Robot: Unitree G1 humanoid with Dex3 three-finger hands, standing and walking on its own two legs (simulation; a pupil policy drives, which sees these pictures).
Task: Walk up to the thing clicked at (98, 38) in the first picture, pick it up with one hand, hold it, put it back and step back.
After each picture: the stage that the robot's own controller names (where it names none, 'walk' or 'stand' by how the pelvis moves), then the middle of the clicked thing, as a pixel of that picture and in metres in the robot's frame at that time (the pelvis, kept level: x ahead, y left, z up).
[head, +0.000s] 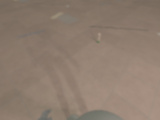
stand; (98, 38) +1.83 -0.15 -0.66
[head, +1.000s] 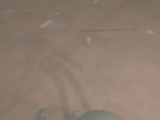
walk; (88, 42) +1.70 +0.17 -0.63
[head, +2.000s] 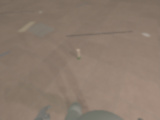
walk; (78, 54) +1.15 +0.30 -0.65
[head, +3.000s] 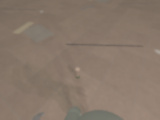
walk; (77, 73) +0.71 +0.21 -0.63
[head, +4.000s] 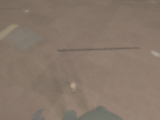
walk; (73, 88) +0.44 +0.17 -0.64
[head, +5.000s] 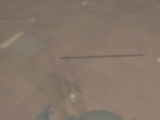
stand; (73, 99) +0.35 +0.20 -0.65
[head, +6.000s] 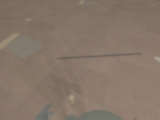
stand; (72, 100) +0.33 +0.20 -0.65
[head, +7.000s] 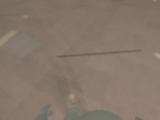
stand; (72, 99) +0.31 +0.20 -0.64
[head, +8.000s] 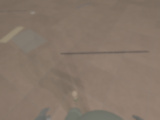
stand; (75, 96) +0.34 +0.18 -0.65
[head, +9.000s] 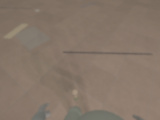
stand; (75, 95) +0.35 +0.16 -0.64
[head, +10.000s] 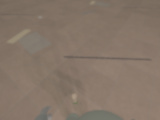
stand; (74, 99) +0.35 +0.17 -0.66
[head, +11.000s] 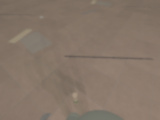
stand; (75, 98) +0.36 +0.17 -0.65
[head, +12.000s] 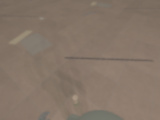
stand; (75, 100) +0.34 +0.16 -0.66
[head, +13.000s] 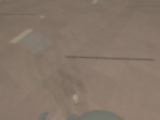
stand; (75, 100) +0.34 +0.16 -0.66
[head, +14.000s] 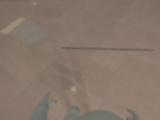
go down; (74, 91) +0.36 +0.17 -0.63
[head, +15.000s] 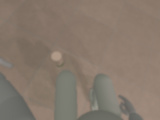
go down; (58, 60) +0.40 +0.25 -0.25
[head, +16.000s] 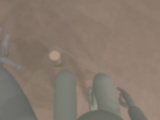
close in; (56, 60) +0.40 +0.25 -0.24
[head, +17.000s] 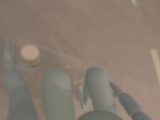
close in; (32, 58) +0.37 +0.29 -0.15
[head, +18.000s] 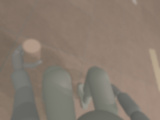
lift; (33, 55) +0.37 +0.29 -0.15
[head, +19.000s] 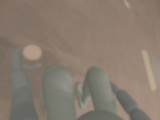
lift; (32, 58) +0.35 +0.29 -0.16
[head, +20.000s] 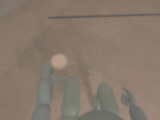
lift; (61, 70) +0.31 +0.20 +0.01
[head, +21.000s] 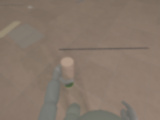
hold; (68, 75) +0.31 +0.16 +0.03
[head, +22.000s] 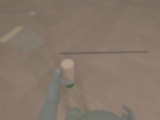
hold; (68, 76) +0.30 +0.16 +0.04
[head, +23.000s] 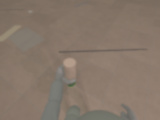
crouch; (70, 74) +0.32 +0.14 +0.03
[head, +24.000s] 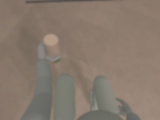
crouch; (53, 51) +0.44 +0.24 -0.05
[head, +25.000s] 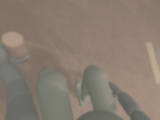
lower; (18, 51) +0.41 +0.33 -0.15
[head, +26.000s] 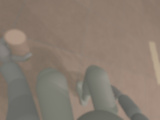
lower; (20, 49) +0.41 +0.33 -0.16
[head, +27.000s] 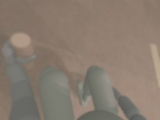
lower; (25, 51) +0.39 +0.32 -0.16
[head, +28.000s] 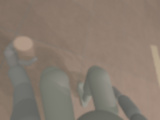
lower; (27, 54) +0.38 +0.32 -0.16
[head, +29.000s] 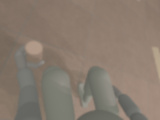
loosen; (35, 56) +0.37 +0.29 -0.16
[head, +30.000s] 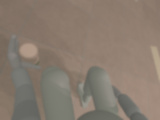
withdraw; (31, 57) +0.37 +0.30 -0.16
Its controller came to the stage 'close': yes
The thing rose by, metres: 0.68
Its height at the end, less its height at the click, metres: +0.00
